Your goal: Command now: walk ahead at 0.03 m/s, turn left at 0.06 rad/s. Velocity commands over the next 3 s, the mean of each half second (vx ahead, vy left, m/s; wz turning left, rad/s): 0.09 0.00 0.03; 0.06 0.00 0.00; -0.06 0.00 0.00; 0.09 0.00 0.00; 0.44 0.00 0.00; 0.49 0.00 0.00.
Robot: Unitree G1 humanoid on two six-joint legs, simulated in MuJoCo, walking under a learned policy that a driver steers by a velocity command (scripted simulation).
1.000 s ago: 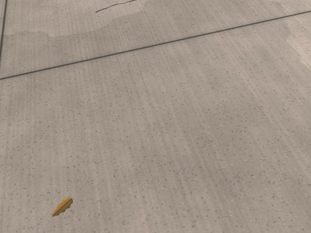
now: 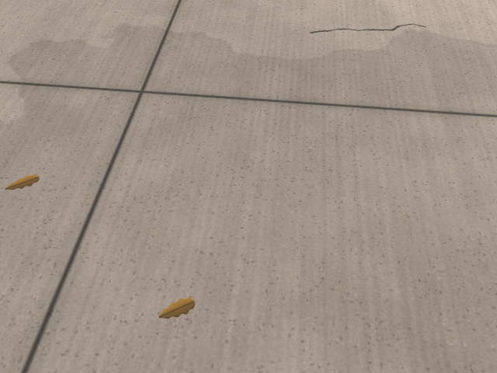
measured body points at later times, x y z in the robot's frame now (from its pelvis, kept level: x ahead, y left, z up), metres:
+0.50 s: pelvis +0.04 -0.02 -0.01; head +0.04 -0.03 +0.44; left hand +0.13 +0.25 -0.12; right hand +0.12 -0.28 -0.14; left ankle -0.01 +0.12 -0.73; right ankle -0.01 -0.12 -0.73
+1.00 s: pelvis +0.08 +0.00 +0.00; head +0.09 +0.00 +0.45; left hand +0.15 +0.27 -0.13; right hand +0.20 -0.27 -0.12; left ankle +0.08 +0.12 -0.73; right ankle -0.01 -0.12 -0.73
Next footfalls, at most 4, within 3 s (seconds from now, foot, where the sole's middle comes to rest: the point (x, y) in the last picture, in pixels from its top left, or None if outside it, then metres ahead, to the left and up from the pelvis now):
0.72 left None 0.12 0.12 -0.77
1.84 left None -0.06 0.11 -0.77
2.30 right None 0.30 -0.13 -0.77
2.84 left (220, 340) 0.60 0.11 -0.77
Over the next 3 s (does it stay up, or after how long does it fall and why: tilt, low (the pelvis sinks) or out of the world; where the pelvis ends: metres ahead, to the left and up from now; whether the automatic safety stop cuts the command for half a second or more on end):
stays up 0.51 0.02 0.01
